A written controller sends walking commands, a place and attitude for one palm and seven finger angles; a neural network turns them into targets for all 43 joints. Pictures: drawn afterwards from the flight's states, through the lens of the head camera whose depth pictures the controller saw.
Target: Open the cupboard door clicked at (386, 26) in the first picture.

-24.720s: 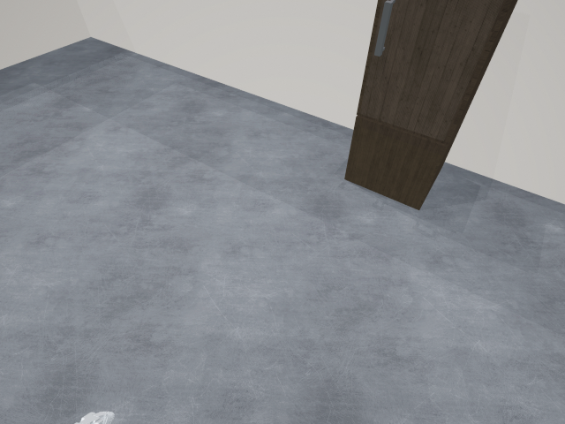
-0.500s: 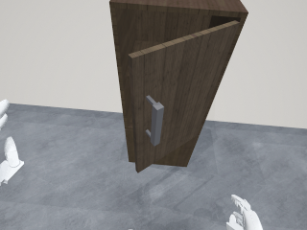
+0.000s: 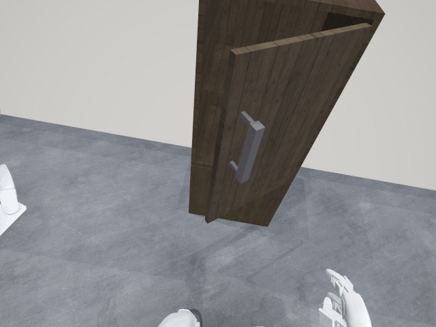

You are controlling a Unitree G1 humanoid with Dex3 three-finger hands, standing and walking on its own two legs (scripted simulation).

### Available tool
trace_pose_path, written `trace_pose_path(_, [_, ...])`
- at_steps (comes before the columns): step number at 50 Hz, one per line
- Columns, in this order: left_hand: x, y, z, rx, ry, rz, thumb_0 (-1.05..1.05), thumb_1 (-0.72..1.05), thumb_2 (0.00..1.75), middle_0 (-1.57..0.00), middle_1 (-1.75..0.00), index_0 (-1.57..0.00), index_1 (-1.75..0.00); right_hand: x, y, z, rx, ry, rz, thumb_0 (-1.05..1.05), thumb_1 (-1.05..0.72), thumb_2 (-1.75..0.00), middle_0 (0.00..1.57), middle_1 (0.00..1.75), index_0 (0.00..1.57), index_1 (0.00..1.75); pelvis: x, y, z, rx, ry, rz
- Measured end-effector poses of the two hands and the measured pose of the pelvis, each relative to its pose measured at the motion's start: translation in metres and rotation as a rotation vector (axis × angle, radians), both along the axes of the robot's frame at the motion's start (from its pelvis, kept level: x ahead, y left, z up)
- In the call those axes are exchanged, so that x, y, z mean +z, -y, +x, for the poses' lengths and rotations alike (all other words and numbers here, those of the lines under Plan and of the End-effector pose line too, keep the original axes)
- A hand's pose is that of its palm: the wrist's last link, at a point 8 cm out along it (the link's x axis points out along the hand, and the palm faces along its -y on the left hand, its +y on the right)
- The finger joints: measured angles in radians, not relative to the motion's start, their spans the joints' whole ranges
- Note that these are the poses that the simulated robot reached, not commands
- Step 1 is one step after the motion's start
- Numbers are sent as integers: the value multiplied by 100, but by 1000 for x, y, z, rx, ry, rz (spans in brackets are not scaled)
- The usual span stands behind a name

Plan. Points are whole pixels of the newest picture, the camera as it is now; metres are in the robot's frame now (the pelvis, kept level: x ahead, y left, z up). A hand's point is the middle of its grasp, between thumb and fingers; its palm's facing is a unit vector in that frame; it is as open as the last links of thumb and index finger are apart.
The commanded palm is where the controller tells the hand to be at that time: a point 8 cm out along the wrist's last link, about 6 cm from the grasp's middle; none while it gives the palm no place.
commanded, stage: step back with the hand held close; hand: left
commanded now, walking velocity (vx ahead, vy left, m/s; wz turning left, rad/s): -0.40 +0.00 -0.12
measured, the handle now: (243, 148) +0.48 -0.02 +0.04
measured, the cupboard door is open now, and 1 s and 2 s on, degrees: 40 40 40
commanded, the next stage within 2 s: stop stepping back and stand still in 0.12 s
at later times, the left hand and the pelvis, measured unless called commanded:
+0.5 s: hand out of the picture +0.06 +0.30 +0.19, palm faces +0.35 -0.82 -0.45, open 7.4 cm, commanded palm -0.01 +0.35 +0.19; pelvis -0.16 +0.05 -0.03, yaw -2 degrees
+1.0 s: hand out of the picture +0.00 +0.35 +0.20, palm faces +0.31 -0.80 -0.51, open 7.4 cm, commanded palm -0.05 +0.39 +0.19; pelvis -0.22 +0.11 +0.03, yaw -7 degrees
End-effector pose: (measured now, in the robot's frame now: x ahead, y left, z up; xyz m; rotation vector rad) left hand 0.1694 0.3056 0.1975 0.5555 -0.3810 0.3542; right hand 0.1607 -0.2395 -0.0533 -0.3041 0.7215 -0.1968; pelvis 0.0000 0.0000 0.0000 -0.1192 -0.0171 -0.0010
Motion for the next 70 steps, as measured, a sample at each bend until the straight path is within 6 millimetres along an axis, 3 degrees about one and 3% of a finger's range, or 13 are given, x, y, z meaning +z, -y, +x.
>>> trace_pose_path(8, [5,-5,-34,-29,27,-87,2,89,90,-21,-30,-21,-31,10,-33,-23,67,26,47,1,-91,-89,20,30,21,30,8,-9,-37,-42,-85,-4])
trace_pose_path(12, [1,4,-55,-99,67,-14,1,89,90,-21,-30,-21,-31,-4,-39,-42,86,73,70,1,-91,-89,20,30,21,30,-11,-12,-73,-132,-86,66])
trace_pose_path(20, [-1,-11,-79,-201,129,-43,1,88,90,-22,-30,-22,-31,-22,-38,-138,-82,53,39,1,-91,-89,20,30,21,30,-26,-38,-112,-89,59,9])
trace_pose_path(24, [7,-30,-131,-153,107,43,1,88,90,-22,-30,-22,-31,-29,-45,-188,-77,24,66,1,-91,-89,20,30,21,30,-28,-48,-155,-25,66,40])
trace_pose_path(28, [13,-54,-192,-105,131,40,1,88,90,-22,-30,-22,-31,-29,-59,-234,-85,-100,28,1,-91,-89,20,30,21,30,-17,-63,-168,-56,22,60])
trace_pose_path(31, [15,-83,-212,2,193,-33,1,88,90,-22,-30,-22,-31,-21,-76,-254,-55,-142,-16,1,-91,-89,20,30,21,30,-5,-81,-179,-55,-13,80])
trace_pose_path(37, [9,-119,-205,55,152,-95,1,89,90,-21,-30,-21,-31,-19,-116,-264,-48,-64,33,1,-91,-89,20,30,21,30,0,-114,-218,-45,9,89])
trace_pose_path(42, [14,-96,-207,-99,20,-49,2,89,90,-21,-30,-21,-30,4,-146,-273,-58,-8,128,1,-91,-89,20,30,21,30,19,-119,-229,-82,1,67])
trace_pose_path(46, [21,-83,-213,-161,-46,13,2,89,90,-21,-30,-21,-31,10,-149,-278,-78,-15,141,1,-90,-89,20,30,21,30,28,-118,-229,-109,-16,59])
trace_pose_path(53, [25,-82,-197,-34,-102,49,1,88,90,-22,-30,-22,-31,-5,-117,-276,-110,-57,136,1,-90,-89,20,30,21,30,27,-100,-220,-120,-43,84])
trace_pose_path(59, [7,-44,-180,-47,-139,21,1,89,90,-21,-30,-21,-31,-33,-69,-266,-142,-71,134,1,-91,-89,20,30,21,30,8,-81,-213,-120,-35,111])
trace_pose_path(64, [10,-24,-173,-89,-120,24,2,88,90,-22,-30,-22,-31,-26,-42,-257,-182,-62,97,1,-91,-89,20,30,21,30,8,-70,-198,-128,3,139])
trace_pose_path(70, [12,-26,-155,-69,-70,44,1,88,90,-22,-30,-22,-31,-26,-31,-234,-198,-30,86,1,-91,-89,19,30,20,30,2,-62,-179,-131,19,143])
